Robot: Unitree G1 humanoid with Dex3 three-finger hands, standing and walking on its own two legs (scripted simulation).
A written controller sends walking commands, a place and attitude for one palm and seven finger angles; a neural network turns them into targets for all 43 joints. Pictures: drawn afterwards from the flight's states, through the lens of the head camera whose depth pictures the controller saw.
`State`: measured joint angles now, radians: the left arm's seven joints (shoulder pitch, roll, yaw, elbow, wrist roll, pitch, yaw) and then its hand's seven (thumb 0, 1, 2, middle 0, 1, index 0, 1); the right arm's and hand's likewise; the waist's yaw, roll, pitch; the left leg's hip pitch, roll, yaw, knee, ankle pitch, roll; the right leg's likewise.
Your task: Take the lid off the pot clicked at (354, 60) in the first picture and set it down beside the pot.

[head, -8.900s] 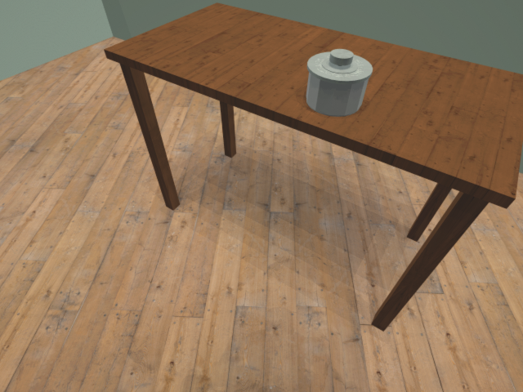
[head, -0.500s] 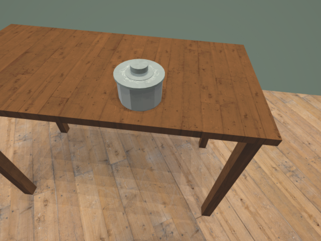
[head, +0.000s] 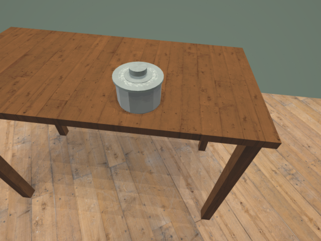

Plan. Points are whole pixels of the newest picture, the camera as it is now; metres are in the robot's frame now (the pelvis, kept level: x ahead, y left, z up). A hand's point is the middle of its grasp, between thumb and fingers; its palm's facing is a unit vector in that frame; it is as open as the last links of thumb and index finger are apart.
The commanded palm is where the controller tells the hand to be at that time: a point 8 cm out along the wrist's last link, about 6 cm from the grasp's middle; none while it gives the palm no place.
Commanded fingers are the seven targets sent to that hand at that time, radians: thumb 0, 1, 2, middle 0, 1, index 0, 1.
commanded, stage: shuffle to correct the standing spot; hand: left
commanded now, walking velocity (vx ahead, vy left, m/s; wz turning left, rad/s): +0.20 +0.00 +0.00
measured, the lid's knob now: (137, 69) +0.54 +0.12 +0.16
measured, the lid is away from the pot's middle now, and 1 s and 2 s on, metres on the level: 0.00 0.00 0.00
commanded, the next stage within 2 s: come to a stop and stand still in 0.20 s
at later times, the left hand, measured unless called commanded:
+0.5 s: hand out of the picture +0.12 +0.16 -0.16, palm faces +0.11 -0.97 -0.23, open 7.2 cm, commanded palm none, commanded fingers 0.00 0.90 0.90 -0.20 -0.30 -0.20 -0.30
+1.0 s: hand out of the picture +0.08 +0.19 -0.17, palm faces +0.07 -0.97 -0.22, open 7.4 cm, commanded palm none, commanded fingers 0.00 0.90 0.90 -0.20 -0.30 -0.20 -0.30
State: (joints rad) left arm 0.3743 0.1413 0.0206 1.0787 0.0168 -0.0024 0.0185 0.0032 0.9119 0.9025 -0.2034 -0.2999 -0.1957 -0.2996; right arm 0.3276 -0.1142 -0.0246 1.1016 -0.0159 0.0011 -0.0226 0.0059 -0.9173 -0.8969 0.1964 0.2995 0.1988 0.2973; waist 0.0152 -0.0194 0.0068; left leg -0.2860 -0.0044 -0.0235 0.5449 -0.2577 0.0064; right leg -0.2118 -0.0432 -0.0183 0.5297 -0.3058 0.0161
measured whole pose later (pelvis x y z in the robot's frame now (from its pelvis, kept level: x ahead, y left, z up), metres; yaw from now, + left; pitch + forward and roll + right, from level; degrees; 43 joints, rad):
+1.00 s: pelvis +0.07 +0.00 +0.00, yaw +0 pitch -2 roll +0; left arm 0.30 0.17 0.03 1.02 0.01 0.01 0.03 0.00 0.91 0.90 -0.20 -0.30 -0.19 -0.30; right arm 0.14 -0.13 -0.03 1.01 -0.01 0.01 -0.03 0.00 -0.91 -0.90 0.20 0.30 0.20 0.30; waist 0.02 0.01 0.04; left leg -0.32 -0.01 0.06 0.50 -0.15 0.03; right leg -0.18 -0.01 -0.01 0.55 -0.33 0.00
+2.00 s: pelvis +0.08 +0.05 +0.00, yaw +0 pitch -2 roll -1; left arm 0.34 0.17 -0.01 1.04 0.02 0.00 0.04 0.00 0.91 0.90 -0.20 -0.30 -0.20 -0.30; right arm 0.20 -0.16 -0.01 1.01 0.00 -0.01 -0.01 0.00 -0.92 -0.90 0.20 0.30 0.20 0.30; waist 0.02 -0.03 0.05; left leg -0.31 -0.04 0.09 0.50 -0.17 0.10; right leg -0.13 -0.05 0.01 0.47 -0.32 0.04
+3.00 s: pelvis +0.06 +0.03 +0.00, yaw +0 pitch -1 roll -1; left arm 0.39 0.13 -0.01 1.08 0.01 -0.01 0.04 0.00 0.91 0.90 -0.20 -0.30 -0.19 -0.30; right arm 0.31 -0.13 -0.03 1.08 0.00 0.00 -0.02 0.01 -0.93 -0.90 0.20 0.30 0.20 0.30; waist 0.01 -0.01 0.02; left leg -0.33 -0.02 0.07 0.46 -0.12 0.07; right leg -0.18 -0.02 0.01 0.47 -0.28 0.03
